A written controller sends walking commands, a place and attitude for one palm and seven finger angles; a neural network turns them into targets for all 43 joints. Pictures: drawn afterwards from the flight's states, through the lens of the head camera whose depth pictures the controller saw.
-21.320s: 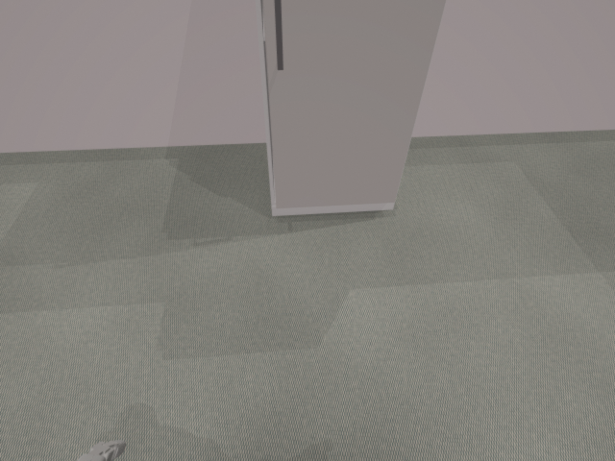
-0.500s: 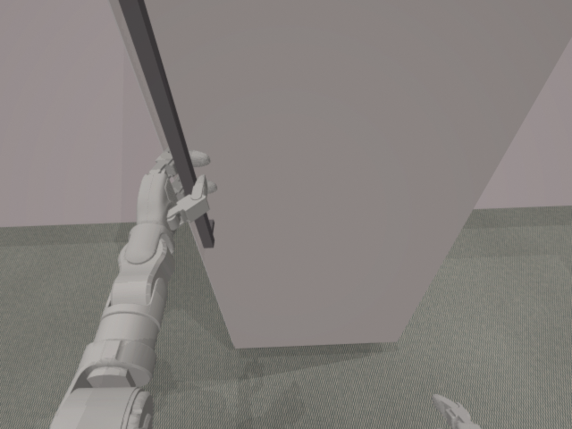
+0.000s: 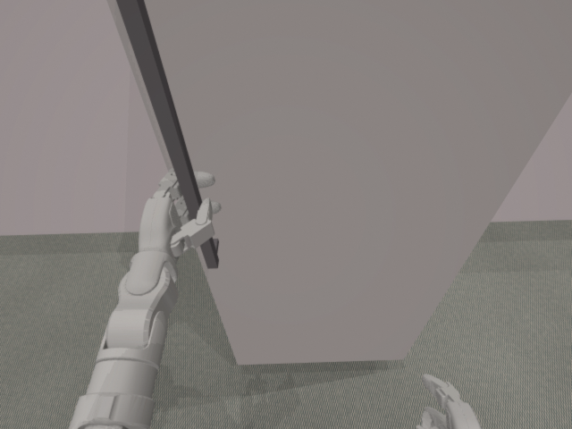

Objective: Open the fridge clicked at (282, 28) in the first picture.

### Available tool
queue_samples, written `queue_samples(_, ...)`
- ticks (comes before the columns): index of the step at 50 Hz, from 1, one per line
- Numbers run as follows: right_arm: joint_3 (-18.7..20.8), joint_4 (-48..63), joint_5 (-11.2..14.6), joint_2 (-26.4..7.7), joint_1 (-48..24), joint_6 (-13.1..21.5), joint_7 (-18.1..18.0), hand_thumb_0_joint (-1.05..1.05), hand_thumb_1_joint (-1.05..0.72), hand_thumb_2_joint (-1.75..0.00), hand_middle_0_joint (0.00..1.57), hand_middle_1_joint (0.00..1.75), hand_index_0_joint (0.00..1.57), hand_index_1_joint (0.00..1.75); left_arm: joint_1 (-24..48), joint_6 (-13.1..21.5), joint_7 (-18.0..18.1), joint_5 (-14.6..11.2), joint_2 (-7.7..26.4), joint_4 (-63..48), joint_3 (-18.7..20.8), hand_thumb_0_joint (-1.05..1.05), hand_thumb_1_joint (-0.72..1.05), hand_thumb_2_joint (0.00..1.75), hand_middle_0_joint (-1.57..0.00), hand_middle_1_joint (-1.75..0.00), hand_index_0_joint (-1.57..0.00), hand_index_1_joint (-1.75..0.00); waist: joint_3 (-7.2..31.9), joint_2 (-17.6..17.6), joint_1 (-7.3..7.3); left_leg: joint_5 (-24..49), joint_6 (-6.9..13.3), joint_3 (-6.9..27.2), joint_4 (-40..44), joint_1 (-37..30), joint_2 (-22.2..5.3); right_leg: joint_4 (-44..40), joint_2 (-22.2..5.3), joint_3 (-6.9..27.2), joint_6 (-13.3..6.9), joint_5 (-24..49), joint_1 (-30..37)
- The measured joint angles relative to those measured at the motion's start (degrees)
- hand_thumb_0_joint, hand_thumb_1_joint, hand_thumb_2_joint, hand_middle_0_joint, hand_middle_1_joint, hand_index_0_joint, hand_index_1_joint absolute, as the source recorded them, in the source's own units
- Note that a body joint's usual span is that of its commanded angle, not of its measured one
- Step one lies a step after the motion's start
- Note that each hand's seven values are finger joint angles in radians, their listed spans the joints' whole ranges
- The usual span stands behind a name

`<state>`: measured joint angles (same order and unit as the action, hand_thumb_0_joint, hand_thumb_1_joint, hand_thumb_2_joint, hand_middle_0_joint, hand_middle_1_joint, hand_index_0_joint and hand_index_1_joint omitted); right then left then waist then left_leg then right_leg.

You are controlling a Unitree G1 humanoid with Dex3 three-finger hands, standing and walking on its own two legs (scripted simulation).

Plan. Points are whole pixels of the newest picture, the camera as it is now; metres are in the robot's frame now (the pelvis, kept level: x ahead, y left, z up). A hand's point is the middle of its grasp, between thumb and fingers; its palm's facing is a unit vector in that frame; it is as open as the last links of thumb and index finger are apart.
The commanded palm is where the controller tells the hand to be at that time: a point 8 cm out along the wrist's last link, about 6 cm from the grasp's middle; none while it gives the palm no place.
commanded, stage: pull the door a little, standing still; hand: left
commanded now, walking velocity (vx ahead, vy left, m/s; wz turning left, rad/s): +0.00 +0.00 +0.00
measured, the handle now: (182, 148) +0.41 +0.15 +0.21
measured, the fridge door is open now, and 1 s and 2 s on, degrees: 0 23 57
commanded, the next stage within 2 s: walk backward, drawing the door open in 0.16 s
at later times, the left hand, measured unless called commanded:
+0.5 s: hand (209, 295) +0.25 +0.10 +0.12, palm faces +0.00 -0.98 -0.19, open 5.9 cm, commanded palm +0.22 +0.15 +0.12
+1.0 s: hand (237, 361) +0.18 +0.06 +0.12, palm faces +0.14 -0.98 -0.17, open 6.1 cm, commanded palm +0.13 +0.11 +0.12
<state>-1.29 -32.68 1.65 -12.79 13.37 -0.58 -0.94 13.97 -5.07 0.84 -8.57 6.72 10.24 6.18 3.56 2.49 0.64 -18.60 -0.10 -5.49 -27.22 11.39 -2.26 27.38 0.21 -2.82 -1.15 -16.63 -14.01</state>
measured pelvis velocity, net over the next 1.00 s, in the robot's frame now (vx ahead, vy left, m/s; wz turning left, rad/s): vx -0.05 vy -0.08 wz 0.20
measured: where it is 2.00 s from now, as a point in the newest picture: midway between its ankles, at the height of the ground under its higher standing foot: outside the picture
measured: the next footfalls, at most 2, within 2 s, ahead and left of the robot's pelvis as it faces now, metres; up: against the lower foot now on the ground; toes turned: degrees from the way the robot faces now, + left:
left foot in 0.90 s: +0.00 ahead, +0.04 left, +0.00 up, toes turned +11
right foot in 1.24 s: +0.01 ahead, -0.31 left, +0.00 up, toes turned +21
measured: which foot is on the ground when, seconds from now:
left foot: down 0.00-0.66, up 0.68-0.88, down 0.90-1.00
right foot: down 0.00-0.90, up 0.92-1.00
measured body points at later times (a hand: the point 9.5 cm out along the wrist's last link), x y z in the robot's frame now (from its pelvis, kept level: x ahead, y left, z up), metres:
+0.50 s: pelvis +0.03 +0.00 +0.01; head +0.05 -0.04 +0.46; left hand +0.24 +0.16 +0.13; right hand +0.23 -0.21 -0.08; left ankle -0.05 +0.12 -0.72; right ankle -0.02 -0.11 -0.72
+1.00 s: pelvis -0.05 -0.08 +0.00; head -0.02 -0.08 +0.45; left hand +0.16 +0.11 +0.13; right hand +0.15 -0.26 -0.10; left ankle -0.04 +0.03 -0.74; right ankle -0.04 -0.16 -0.68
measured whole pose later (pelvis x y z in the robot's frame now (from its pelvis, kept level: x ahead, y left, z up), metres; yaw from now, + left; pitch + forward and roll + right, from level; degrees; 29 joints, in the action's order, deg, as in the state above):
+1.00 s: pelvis -0.05 -0.08 +0.00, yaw +12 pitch -1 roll +0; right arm -1.7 -33.0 -2.7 -8.7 10.6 2.2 -4.2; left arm -16.3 4.3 5.1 1.2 11.0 -23.2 -6.1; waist -4.7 -0.5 3.7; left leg -11.1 1.2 -0.5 -28.2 16.2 1.4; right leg 57.9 3.2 -1.6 0.5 -25.9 -25.8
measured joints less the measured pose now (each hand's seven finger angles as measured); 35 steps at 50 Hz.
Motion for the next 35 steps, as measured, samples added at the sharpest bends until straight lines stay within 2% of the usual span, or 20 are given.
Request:
queue_samples(5, -0.39, 1.67, -0.08, 0.46, 0.22, -0.98, 0.61, 0.01, -0.9, -0.9, 0.2, 0.3, 0.2, 0.3, -7.6, -1.59, -0.19, -0.34, -0.35, -8.71, -0.45, 0.02, 0.8, 0.81, -0.23, -1.33, -0.26, -1.32, 0.53, -0.02, 0.17, -0.05, 0.07, -0.12, 0.23, -1.24, 0.1, -0.61, 0.16, 0.91, 0.09, -0.28, 1.11)
queue_samples(9, -0.37, 3.05, -0.15, 0.54, 0.47, -1.8, 1.12, 0.02, -0.9, -0.9, 0.2, 0.3, 0.2, 0.3, -17.17, -2.96, -0.44, -0.44, -1.05, -19.33, -1.81, 0.02, 0.8, 0.81, -0.22, -1.31, -0.24, -1.3, 1.03, -0.04, -0.01, -0.07, 0.03, 0.1, 0.11, -1.99, 0.08, -0.72, 0.39, 1.41, 0.07, -0.28, 1.68)
queue_samples(14, 0.08, 4.49, -0.28, 0.23, 0.5, -2.1, 1.64, 0.02, -0.9, -0.9, 0.2, 0.3, 0.2, 0.3, -32.05, -3.7, -1.05, -0.02, -2.18, -33.85, -5.96, 0.02, 0.77, 0.8, -0.23, -1.3, -0.25, -1.3, 1.65, 0.33, -0.88, -0.79, -0.03, 0.83, -0.88, -2.41, 0.04, 0.18, 0.46, 0.98, 0.05, -0.84, 2.04)
queue_samples(15, -0.07, 4.8, -0.44, 0.09, 0.45, -1.99, 0.98, 0.02, -0.9, -0.9, 0.2, 0.3, 0.2, 0.3, -33.75, -2.99, -1.09, 1.12, -1.01, -35.54, -7.41, 0.02, 0.76, 0.8, -0.24, -1.3, -0.26, -1.31, 1.31, 0.33, -1.07, -0.97, 0.15, 1.29, -1.33, -2.46, 0.19, 0.06, 0.32, 0.71, 0.21, -1.17, 2.58)
queue_samples(18, -0.62, 4.14, -1.61, -0.26, -1.35, -2.19, -0.96, 0.01, -0.9, -0.9, 0.2, 0.3, 0.2, 0.3, -35.59, 2.42, -0.92, 4.01, 3.58, -35.9, -10.71, 0.02, 0.7, 0.8, -0.29, -1.32, -0.3, -1.33, 0.99, 0.16, -1.05, -1.39, 0.49, 2.61, -2.69, -1.2, 1.11, -0.94, -0.56, -0.24, 0.46, -3.06, 3.09)
queue_samples(21, -0.57, 4.21, -2.27, -0.75, -3.55, -3.32, -1.75, 0.01, -0.9, -0.9, 0.2, 0.3, 0.2, 0.3, -37.41, 5.68, 0.32, 5.67, 3.54, -35.93, -12.5, 0.0, 0.68, 0.8, -0.35, -1.35, -0.35, -1.36, -0.38, 1.27, -0.93, -0.56, 0.35, 3.47, -2.28, -0.99, 1.56, 1.3, -1.09, -0.92, 0.91, -2.19, 1.76)
queue_samples(25, -0.63, 5.39, -2.79, 0.12, -4.43, -3.95, -1.44, 0.01, -0.91, -0.9, 0.2, 0.3, 0.2, 0.3, -38.49, 6.42, 1.85, 6.74, 2.84, -34.8, -12.55, -0.01, 0.67, 0.78, -0.39, -1.37, -0.37, -1.38, -2.11, 2.29, -0.53, 3.57, 0.22, 4.1, 0.17, -2.5, 2.11, 6.71, -1.6, -0.45, 1.52, 1.84, -0.55)
queue_samples(28, -1.22, 6.17, -3.14, 1.33, -3.67, -3.48, -1.29, 0.01, -0.9, -0.9, 0.2, 0.3, 0.2, 0.3, -39.35, 6.15, 3.07, 6.71, 2.72, -34.65, -11.74, -0.01, 0.67, 0.79, -0.41, -1.37, -0.37, -1.39, -2.04, 2.46, 0.06, 4.64, -0.1, 5.0, 2.01, -3.2, 2.06, 6.45, -1.3, -0.4, 1.34, 1.92, -0.21)
queue_samples(32, -1.79, 6.12, -3.08, 2.15, -3.56, -3.07, -1.13, 0.01, -0.9, -0.9, 0.2, 0.3, 0.2, 0.3, -38.82, 6.26, 3.99, 6.93, 2.46, -34.87, -9.76, -0.02, 0.67, 0.8, -0.41, -1.37, -0.34, -1.39, -2.8, 2.08, 0.04, 4.97, -1.03, 5.92, -1.19, -0.01, 1.23, 0.91, -0.32, -1.68, -0.62, 0.21, 1.7)
queue_samples(33, -1.77, 6.13, -3.02, 2.08, -3.72, -3.0, -1.27, 0.01, -0.9, -0.9, 0.2, 0.3, 0.2, 0.3, -38.26, 6.65, 3.92, 6.94, 2.45, -34.86, -9.25, -0.02, 0.67, 0.81, -0.41, -1.37, -0.33, -1.4, -3.24, 1.86, 0.07, 5.01, -0.72, 5.98, -4.05, 2.08, 1.1, -0.14, -0.16, -2.15, -1.37, -0.08, 1.77)
queue_samples(35, -1.5, 5.63, -2.86, 1.58, -4.16, -2.68, -1.83, 0.01, -0.9, -0.9, 0.2, 0.3, 0.2, 0.3, -36.78, 8.38, 3.45, 7.17, 2.24, -34.29, -8.67, -0.02, 0.67, 0.8, -0.42, -1.37, -0.32, -1.4, -4.13, 1.22, -0.27, 0.03, 0.2, 6.72, -11.64, 6.93, 1.91, -0.95, -0.05, -2.93, -2.84, -0.96, 1.13)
